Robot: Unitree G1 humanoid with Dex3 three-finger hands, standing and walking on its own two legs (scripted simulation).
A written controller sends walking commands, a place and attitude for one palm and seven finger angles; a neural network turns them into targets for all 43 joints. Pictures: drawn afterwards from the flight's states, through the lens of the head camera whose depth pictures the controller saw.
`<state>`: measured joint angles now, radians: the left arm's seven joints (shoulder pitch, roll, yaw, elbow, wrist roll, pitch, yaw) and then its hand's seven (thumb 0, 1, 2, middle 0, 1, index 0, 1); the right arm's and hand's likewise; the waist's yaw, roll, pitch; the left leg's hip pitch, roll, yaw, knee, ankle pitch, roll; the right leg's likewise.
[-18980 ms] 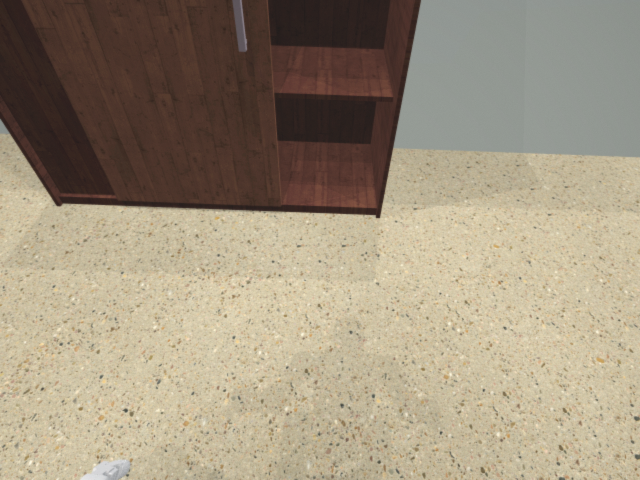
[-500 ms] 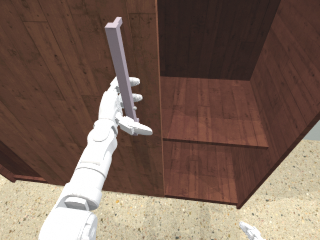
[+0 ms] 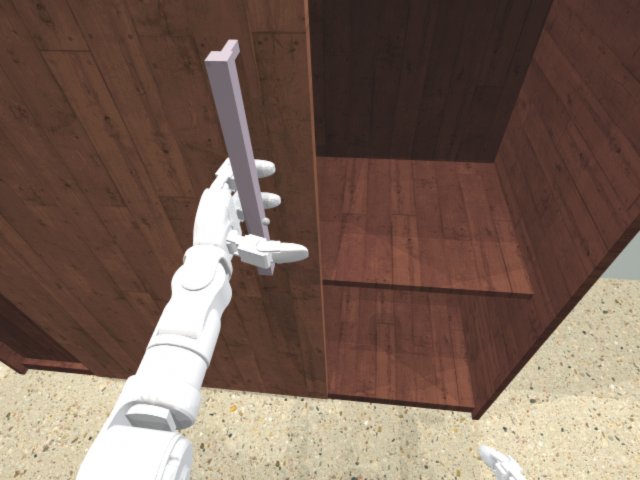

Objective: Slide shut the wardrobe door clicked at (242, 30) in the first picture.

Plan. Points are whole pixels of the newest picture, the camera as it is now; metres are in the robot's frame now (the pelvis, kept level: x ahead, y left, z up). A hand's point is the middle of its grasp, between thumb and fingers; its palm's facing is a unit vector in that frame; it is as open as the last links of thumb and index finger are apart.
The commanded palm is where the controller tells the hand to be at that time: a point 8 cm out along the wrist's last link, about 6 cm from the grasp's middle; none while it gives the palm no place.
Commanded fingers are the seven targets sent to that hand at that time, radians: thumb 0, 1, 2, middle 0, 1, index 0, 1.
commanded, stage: grip the handle and tug to test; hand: left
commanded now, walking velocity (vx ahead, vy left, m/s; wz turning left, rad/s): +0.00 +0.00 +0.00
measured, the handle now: (252, 179) +0.45 +0.11 +0.15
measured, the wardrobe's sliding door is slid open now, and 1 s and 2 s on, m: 0.44 0.44 0.43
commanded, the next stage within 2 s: tug the door sideways, standing still in 1.18 s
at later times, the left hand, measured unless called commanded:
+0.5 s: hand (263, 219) +0.40 +0.09 +0.13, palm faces -0.05 -1.00 -0.01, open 5.6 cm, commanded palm +0.37 +0.13 +0.13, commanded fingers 0.00 0.90 0.90 -0.45 -1.40 -0.45 -1.40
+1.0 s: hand (264, 221) +0.40 +0.09 +0.13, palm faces -0.05 -1.00 +0.01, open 5.8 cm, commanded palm +0.34 +0.13 +0.13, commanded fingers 0.00 0.90 0.90 -0.45 -1.40 -0.45 -1.40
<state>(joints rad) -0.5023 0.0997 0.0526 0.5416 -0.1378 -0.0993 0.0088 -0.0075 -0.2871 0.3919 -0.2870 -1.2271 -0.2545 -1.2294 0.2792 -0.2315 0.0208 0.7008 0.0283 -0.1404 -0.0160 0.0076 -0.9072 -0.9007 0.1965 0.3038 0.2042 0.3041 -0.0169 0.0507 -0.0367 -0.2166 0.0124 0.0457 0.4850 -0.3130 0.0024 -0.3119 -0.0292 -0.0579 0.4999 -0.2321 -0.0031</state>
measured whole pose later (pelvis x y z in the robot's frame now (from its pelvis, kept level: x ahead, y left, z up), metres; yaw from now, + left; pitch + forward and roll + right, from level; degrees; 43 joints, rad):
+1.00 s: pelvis +0.01 +0.00 +0.00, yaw -2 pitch +3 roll +0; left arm -0.40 0.11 0.10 0.42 -0.14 -0.06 -0.01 0.02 0.75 0.77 -0.33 -1.40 -0.32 -1.40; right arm 0.28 -0.23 0.02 0.66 0.02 -0.13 0.00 0.01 -0.91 -0.90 0.20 0.30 0.20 0.30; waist -0.04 0.05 -0.05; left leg -0.18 0.02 0.07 0.46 -0.32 0.00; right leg -0.29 -0.01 -0.03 0.48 -0.23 0.00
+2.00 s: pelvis +0.03 -0.01 +0.00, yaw +3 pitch +0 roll +0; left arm -0.37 0.14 -0.08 0.18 -0.06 -0.05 0.08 -0.03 0.69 0.83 -0.44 -1.40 -0.28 -1.40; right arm 0.14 -0.16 0.01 0.58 -0.03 0.06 -0.02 0.01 -0.91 -0.90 0.20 0.30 0.21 0.30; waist 0.01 0.07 0.11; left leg -0.13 0.01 0.00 0.52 -0.38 0.00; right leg -0.40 0.00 -0.05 0.83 -0.40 -0.01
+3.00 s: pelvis +0.08 -0.25 -0.03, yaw +4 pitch -4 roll -1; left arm -0.15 0.12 -0.01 -0.19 -0.05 -0.06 0.18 0.01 0.75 0.83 -0.45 -1.40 -0.19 -1.38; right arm 0.10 -0.22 -0.05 0.51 0.04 0.00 0.03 0.01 -0.91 -0.90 0.19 0.30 0.20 0.30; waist 0.10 0.06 0.23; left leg -0.23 0.31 0.03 0.70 -0.33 -0.08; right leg -0.32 -0.01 -0.07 0.71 -0.30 0.00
